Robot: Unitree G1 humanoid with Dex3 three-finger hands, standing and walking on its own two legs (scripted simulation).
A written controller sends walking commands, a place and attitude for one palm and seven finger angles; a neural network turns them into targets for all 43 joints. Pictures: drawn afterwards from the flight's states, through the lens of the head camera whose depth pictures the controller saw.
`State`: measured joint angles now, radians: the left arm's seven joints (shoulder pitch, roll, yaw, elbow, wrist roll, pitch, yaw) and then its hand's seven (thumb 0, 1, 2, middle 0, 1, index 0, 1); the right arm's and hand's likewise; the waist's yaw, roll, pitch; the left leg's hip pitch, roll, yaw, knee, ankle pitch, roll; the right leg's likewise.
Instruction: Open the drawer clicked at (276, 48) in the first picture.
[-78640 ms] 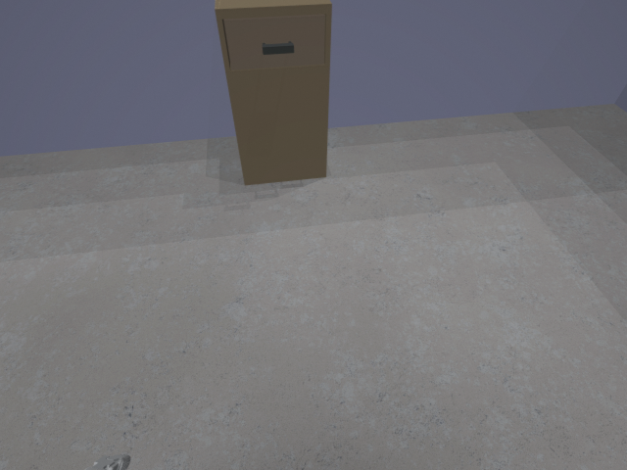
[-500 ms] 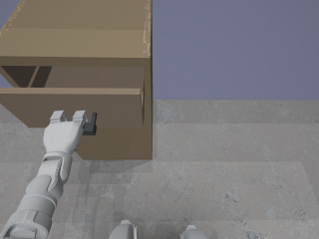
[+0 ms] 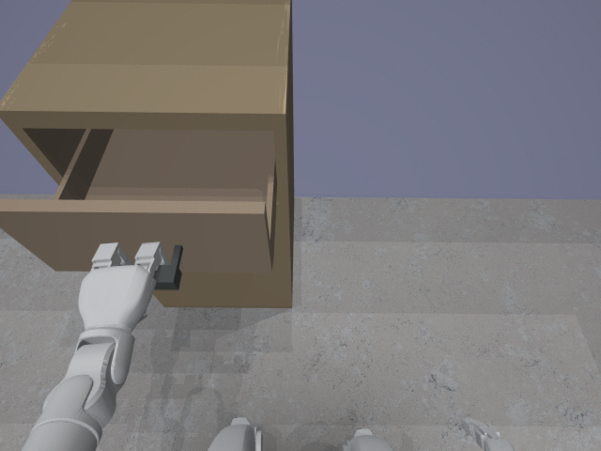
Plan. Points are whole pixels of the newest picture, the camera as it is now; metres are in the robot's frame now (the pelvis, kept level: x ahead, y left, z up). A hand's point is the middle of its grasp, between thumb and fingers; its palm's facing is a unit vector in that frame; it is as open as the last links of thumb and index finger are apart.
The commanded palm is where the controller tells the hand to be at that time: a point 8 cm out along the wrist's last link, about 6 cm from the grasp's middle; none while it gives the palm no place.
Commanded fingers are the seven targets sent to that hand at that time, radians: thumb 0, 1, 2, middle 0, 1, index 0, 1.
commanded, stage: pull the drawer open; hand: left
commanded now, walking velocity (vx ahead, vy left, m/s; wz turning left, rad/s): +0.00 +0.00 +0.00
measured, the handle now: (141, 263) +0.38 +0.25 -0.02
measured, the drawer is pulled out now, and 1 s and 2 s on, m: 0.15 0.27 0.30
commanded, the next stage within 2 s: open the thumb to release the handle in 1.52 s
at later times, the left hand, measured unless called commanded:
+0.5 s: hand (127, 345) +0.26 +0.24 -0.04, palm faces -0.04 -0.06 -1.00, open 6.1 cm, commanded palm +0.23 +0.25 +0.01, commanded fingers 0.00 0.90 0.90 -0.40 -1.35 -0.40 -1.35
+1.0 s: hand (113, 396) +0.20 +0.24 -0.04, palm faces -0.06 -0.05 -1.00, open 6.1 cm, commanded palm +0.16 +0.24 +0.01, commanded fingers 0.00 0.90 0.90 -0.40 -1.35 -0.40 -1.35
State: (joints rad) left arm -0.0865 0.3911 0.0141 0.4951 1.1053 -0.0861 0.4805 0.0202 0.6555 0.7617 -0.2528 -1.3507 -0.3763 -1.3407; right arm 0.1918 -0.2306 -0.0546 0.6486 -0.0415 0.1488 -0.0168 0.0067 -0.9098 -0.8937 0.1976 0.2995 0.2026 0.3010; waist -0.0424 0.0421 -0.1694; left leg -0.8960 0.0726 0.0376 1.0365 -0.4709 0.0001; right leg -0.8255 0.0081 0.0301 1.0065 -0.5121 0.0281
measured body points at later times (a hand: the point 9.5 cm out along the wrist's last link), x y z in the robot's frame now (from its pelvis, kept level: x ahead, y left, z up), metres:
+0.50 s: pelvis +0.00 -0.01 +0.00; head +0.08 -0.01 +0.44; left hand +0.26 +0.24 +0.01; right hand +0.15 -0.26 -0.12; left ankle +0.01 +0.12 -0.67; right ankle -0.02 -0.14 -0.67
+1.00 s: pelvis +0.00 -0.01 -0.01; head +0.08 -0.02 +0.43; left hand +0.20 +0.24 +0.01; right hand +0.19 -0.25 -0.12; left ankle +0.01 +0.12 -0.67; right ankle -0.02 -0.14 -0.67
